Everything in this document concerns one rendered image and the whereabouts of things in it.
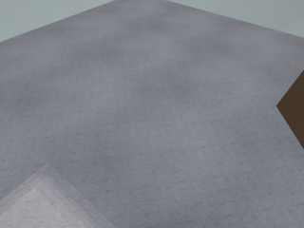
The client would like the pedestal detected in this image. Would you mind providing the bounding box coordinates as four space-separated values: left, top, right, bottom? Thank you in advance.
276 70 304 149

